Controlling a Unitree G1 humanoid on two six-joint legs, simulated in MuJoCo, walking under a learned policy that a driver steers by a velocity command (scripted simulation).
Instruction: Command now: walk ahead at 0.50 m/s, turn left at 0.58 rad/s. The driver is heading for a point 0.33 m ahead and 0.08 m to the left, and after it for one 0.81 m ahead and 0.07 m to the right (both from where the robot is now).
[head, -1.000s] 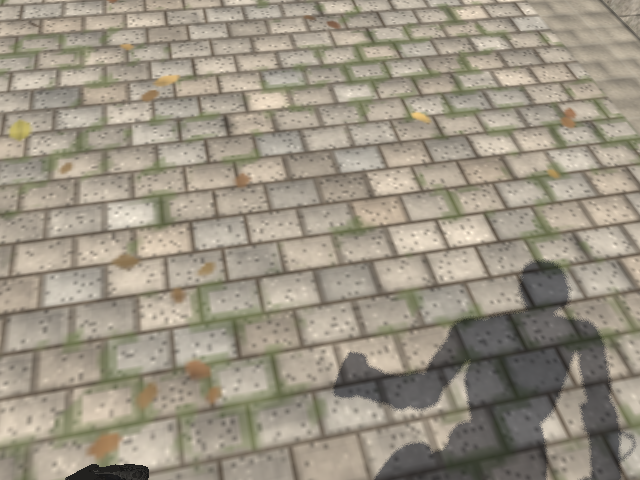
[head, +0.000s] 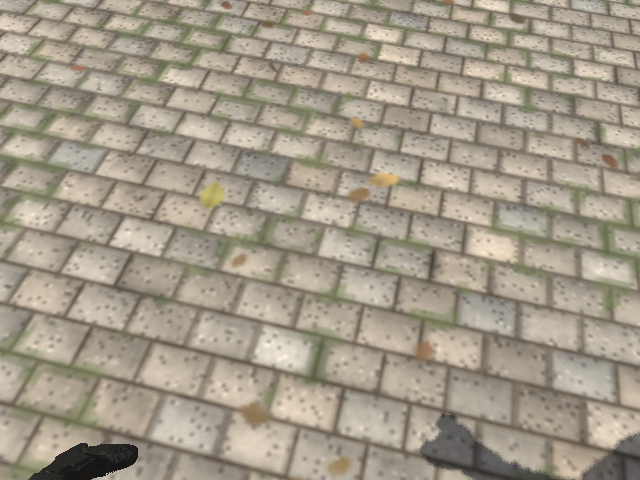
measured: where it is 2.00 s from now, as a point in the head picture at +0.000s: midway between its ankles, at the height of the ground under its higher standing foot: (245, 319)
